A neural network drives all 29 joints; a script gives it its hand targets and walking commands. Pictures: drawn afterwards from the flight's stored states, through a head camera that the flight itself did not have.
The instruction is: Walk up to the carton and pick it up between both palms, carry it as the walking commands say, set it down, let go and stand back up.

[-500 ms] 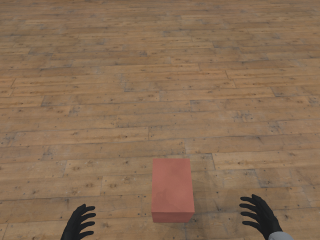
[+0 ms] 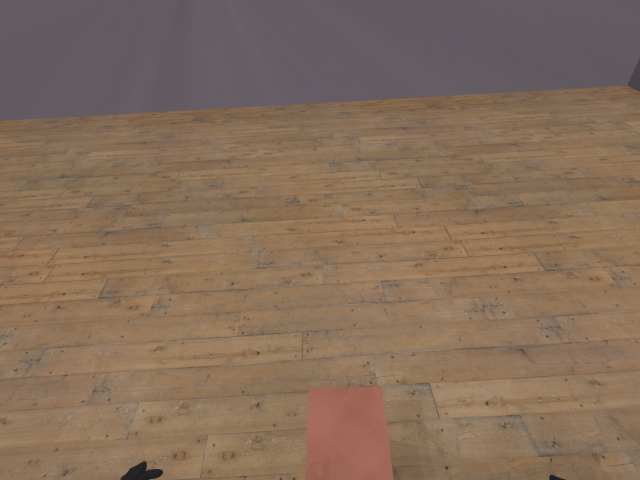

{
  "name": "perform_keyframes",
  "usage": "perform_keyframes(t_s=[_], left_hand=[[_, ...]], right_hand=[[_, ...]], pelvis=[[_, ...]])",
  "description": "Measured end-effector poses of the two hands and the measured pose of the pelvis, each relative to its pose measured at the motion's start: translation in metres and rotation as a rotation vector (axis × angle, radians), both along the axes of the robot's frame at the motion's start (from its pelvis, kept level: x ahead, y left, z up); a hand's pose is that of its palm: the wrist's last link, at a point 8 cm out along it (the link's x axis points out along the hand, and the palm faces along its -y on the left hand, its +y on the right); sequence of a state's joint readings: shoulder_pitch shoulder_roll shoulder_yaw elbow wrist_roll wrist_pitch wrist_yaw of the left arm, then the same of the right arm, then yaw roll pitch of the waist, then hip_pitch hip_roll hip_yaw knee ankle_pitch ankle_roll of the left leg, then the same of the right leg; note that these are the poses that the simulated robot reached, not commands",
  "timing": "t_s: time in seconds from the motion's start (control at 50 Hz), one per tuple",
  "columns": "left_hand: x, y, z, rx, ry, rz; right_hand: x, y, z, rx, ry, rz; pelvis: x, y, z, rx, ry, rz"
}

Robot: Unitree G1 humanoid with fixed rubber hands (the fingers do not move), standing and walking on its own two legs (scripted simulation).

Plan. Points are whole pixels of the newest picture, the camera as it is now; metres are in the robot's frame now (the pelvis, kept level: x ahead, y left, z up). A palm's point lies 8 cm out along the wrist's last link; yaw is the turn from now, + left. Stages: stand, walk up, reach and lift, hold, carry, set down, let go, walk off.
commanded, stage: stand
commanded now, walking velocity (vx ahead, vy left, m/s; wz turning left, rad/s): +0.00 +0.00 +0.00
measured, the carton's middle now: (347, 462) +0.41 -0.02 -0.62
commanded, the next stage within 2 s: none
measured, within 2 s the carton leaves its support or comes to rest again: neither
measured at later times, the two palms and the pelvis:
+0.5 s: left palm out of the picture +0.05 +0.29 -0.08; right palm out of the picture +0.04 -0.29 -0.09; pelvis -0.03 +0.01 +0.00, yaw +0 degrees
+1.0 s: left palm out of the picture +0.05 +0.30 -0.08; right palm out of the picture +0.05 -0.29 -0.09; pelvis -0.04 +0.01 +0.00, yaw +0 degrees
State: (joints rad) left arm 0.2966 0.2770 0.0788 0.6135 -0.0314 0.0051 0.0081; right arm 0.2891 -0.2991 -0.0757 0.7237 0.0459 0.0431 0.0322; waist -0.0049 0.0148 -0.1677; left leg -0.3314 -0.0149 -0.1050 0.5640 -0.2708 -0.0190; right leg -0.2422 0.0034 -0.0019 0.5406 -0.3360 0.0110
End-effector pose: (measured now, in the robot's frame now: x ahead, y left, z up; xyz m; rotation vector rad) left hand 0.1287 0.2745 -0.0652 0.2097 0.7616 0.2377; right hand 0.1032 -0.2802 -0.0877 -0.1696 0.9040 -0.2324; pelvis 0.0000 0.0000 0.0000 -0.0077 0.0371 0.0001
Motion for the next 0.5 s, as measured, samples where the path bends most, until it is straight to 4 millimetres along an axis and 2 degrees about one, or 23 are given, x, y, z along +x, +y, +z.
perform_keyframes(t_s=[0.3,0.5], left_hand=[[-0.052,0.015,-0.006,0.012,0.008,0.011],[-0.074,0.018,-0.012,0.016,0.058,0.017]], right_hand=[[-0.05,-0.001,-0.001,-0.027,0.009,-0.009],[-0.061,-0.006,-0.004,-0.04,0.034,-0.01]], pelvis=[[-0.029,0.006,0.0,-0.008,-0.041,0.0],[-0.031,0.005,0.0,-0.008,-0.043,-0.001]])
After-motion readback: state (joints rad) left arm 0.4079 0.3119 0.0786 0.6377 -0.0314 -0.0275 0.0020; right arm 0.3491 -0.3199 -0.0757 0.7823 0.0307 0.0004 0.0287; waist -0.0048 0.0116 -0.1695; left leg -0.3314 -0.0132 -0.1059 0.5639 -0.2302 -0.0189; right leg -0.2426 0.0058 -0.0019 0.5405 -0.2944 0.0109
